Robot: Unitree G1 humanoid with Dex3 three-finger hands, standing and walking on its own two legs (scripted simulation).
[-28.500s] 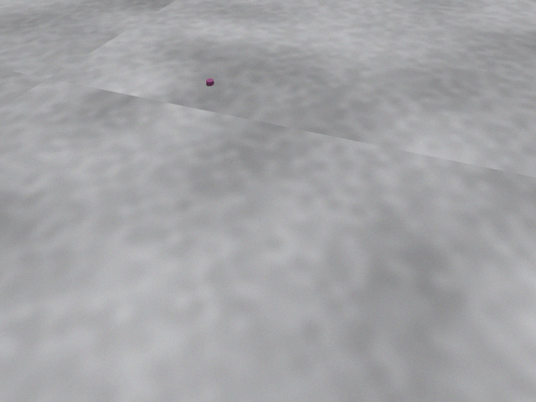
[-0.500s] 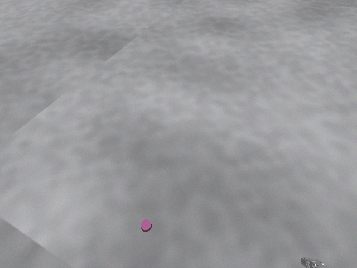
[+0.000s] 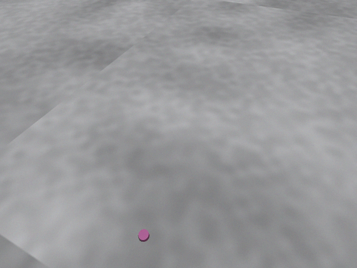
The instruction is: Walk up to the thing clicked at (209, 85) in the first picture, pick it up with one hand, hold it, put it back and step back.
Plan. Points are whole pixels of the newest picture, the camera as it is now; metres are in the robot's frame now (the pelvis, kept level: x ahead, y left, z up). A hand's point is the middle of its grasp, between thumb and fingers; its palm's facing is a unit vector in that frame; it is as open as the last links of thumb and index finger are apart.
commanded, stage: stand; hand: left
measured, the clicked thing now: (143, 235) +0.42 +0.23 -0.77
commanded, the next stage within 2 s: none
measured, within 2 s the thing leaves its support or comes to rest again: neither
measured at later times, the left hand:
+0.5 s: hand out of the picture +0.09 +0.25 -0.16, palm faces -0.02 -0.94 -0.34, open 7.4 cm
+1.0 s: hand out of the picture +0.11 +0.25 -0.15, palm faces -0.02 -0.94 -0.35, open 7.4 cm
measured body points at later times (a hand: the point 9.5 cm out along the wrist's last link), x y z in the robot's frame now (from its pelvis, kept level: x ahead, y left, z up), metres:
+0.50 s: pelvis +0.02 +0.00 +0.00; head +0.03 +0.00 +0.45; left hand +0.09 +0.30 -0.13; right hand +0.11 -0.30 -0.13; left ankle +0.02 +0.12 -0.75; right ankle +0.03 -0.13 -0.75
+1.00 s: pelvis +0.03 -0.01 +0.00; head +0.04 -0.01 +0.45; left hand +0.11 +0.30 -0.13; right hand +0.12 -0.30 -0.13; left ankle +0.02 +0.12 -0.75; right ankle +0.03 -0.13 -0.75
